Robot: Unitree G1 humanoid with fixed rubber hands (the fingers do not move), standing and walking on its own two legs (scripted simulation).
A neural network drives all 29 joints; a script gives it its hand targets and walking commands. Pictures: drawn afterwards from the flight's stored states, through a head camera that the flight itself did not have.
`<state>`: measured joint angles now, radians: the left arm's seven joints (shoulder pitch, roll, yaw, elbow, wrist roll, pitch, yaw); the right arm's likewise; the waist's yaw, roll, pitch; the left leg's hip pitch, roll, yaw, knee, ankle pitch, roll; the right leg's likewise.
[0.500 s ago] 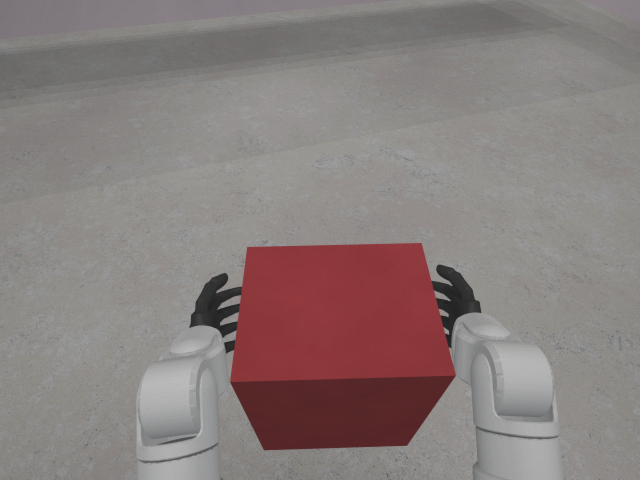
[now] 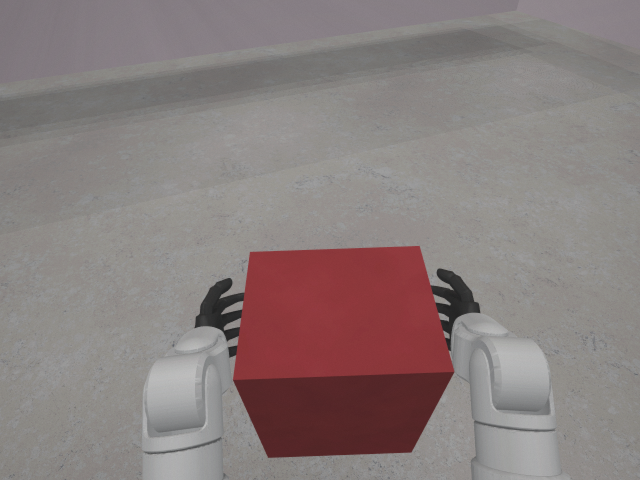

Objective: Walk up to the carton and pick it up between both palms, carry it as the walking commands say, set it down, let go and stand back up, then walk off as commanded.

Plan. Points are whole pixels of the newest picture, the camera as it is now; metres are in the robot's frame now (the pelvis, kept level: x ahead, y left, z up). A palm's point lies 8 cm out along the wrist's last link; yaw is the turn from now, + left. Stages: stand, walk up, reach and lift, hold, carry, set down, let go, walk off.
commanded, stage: carry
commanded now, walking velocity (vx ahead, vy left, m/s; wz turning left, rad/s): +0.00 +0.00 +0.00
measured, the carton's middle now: (337, 360) +0.28 +0.00 +0.02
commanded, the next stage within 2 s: hold in 1.16 s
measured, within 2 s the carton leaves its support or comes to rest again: neither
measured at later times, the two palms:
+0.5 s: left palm (205, 346) +0.26 +0.15 +0.10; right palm (460, 336) +0.26 -0.14 +0.09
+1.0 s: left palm (196, 341) +0.27 +0.16 +0.09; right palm (447, 329) +0.27 -0.13 +0.09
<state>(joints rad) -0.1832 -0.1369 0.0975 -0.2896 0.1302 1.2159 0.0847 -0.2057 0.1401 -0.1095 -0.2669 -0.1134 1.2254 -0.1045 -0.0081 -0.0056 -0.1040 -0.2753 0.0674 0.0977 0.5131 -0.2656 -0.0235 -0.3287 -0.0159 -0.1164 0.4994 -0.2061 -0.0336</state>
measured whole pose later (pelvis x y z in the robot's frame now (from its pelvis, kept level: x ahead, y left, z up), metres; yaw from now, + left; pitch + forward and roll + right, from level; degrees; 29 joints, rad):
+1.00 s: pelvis +0.00 +0.02 +0.00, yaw +0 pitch +3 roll +0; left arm -0.20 -0.14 0.11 -0.28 0.13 1.22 0.09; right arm -0.21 0.14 -0.11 -0.26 -0.12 1.22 -0.10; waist 0.00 0.00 -0.11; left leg -0.30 0.04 0.10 0.51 -0.26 0.00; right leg -0.35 -0.05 -0.11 0.51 -0.21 -0.01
